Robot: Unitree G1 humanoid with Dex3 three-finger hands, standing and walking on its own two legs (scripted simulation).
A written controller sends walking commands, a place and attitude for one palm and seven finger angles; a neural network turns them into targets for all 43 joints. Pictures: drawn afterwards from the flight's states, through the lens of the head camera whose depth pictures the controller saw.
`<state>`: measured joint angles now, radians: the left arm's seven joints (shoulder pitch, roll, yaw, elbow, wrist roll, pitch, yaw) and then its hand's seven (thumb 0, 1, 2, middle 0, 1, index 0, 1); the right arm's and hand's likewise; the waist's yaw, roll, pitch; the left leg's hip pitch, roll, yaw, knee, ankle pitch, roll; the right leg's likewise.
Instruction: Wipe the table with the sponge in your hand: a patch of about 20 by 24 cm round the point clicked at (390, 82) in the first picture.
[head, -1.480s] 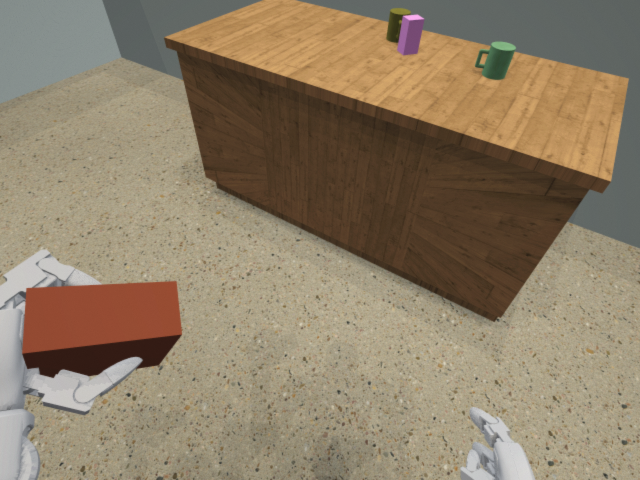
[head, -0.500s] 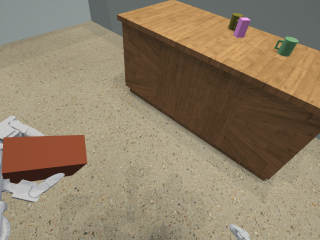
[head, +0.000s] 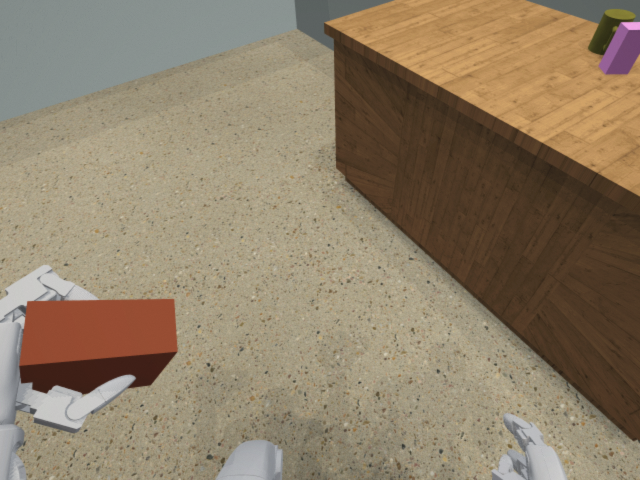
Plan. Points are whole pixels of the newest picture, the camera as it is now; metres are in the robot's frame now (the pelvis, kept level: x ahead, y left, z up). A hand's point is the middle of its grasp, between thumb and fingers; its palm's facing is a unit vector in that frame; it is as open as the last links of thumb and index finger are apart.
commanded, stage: walk to a spot facing it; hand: left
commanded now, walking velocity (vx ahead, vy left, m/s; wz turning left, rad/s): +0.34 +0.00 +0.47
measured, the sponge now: (120, 348) +0.22 +0.20 +0.13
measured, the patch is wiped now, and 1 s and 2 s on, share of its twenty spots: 0.00 0.00 0.00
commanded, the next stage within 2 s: turn to face it in 1.84 s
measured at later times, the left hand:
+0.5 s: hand (84, 216) +0.34 +0.26 +0.19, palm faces +0.49 -0.73 -0.48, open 9.6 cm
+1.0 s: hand (110, 170) +0.42 +0.26 +0.19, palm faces +0.64 -0.58 -0.50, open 9.6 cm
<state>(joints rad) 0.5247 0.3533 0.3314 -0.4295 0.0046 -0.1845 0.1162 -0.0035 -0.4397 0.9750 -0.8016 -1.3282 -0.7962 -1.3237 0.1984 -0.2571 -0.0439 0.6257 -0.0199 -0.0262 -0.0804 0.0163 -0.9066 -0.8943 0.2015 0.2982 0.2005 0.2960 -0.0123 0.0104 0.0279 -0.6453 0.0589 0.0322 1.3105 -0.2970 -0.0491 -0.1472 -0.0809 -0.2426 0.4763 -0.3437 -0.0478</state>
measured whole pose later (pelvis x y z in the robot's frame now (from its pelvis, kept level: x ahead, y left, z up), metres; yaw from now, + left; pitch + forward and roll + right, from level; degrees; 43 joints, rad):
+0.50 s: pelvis +0.17 +0.00 -0.01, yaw +9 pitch +0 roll +0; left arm 0.50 0.42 0.42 -0.62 -0.03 -0.21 0.13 0.00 -0.44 0.98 -0.80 -1.33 -0.80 -1.32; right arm 0.19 -0.10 0.03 0.57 0.01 -0.09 -0.03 0.01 -0.90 -0.89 0.20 0.30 0.20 0.30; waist -0.01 -0.02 0.06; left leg -0.28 0.06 0.12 0.54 -0.27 0.02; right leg -0.59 -0.15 -0.08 1.06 -0.37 0.06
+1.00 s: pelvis +0.31 -0.03 +0.00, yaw +23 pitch +1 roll +2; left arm 0.52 0.42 0.40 -0.65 -0.02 -0.20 0.15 0.00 -0.44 0.98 -0.80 -1.33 -0.79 -1.32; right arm 0.21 -0.26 -0.06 0.54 -0.01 -0.04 -0.06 0.02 -0.91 -0.89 0.20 0.30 0.20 0.30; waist 0.00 -0.04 0.09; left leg -0.50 0.11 0.16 0.82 -0.35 -0.03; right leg -0.18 -0.18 -0.32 0.53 -0.33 0.02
